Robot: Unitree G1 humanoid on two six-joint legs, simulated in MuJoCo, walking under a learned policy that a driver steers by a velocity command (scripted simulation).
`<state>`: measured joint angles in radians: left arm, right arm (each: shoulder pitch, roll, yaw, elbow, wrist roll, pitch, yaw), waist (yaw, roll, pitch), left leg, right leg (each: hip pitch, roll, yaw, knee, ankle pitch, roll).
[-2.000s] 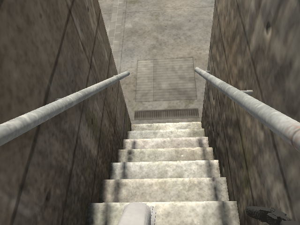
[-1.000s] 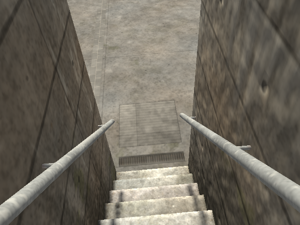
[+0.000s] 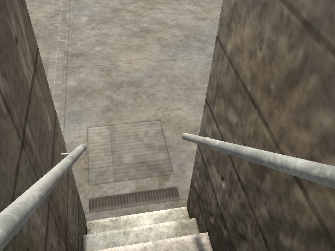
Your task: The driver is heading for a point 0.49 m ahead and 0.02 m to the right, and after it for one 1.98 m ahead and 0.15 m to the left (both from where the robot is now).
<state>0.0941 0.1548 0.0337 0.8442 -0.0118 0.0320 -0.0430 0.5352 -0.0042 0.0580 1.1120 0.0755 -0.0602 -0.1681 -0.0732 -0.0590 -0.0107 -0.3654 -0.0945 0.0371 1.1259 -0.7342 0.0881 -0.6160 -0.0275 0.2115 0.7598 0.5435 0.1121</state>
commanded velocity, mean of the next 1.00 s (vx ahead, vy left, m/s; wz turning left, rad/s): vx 0.28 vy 0.00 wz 0.00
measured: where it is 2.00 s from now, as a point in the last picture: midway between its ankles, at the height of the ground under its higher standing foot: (148, 231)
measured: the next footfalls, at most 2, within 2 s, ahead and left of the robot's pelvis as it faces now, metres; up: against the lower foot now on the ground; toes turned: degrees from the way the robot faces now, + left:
right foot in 0.14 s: +0.17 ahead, -0.16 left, -0.21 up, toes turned -1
left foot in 0.28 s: +0.06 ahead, +0.11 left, -0.02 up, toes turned -3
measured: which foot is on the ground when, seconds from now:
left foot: down 0.00-0.16, up 0.18-0.26, down 0.28-1.00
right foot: up 0.00-0.12, down 0.14-0.86, up 0.88-1.00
